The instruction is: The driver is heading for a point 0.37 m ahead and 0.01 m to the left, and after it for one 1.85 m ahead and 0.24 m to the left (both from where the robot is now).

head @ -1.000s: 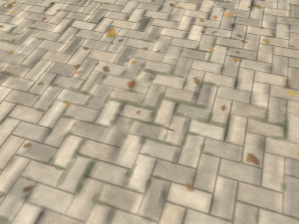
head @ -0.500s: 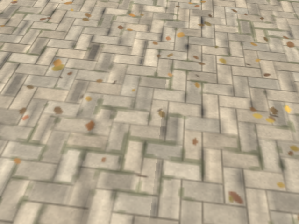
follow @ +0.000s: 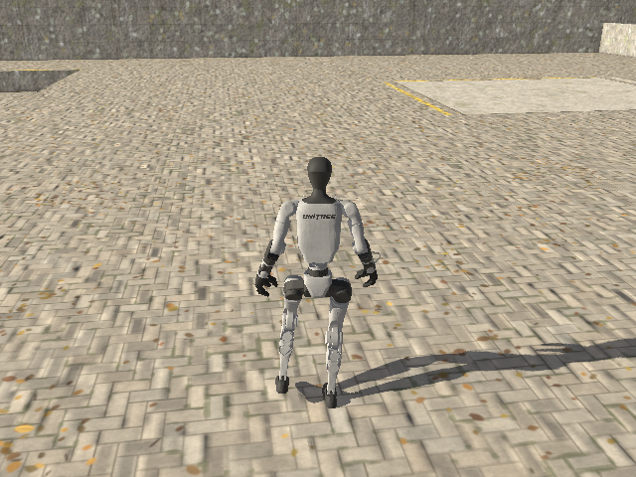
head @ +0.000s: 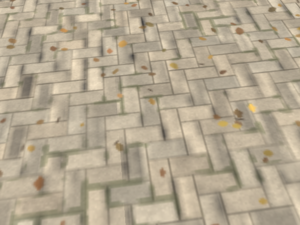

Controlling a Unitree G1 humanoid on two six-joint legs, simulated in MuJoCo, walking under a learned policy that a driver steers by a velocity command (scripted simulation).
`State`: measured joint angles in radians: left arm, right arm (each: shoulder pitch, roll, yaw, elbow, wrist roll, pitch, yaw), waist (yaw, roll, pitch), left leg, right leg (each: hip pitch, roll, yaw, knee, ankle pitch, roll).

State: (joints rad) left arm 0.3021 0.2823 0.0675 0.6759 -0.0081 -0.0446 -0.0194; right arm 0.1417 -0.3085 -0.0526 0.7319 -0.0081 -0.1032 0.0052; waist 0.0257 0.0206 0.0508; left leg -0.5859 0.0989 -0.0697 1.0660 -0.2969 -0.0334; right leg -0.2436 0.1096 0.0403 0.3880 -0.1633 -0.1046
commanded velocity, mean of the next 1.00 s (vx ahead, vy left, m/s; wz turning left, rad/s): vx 0.22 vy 0.00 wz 0.08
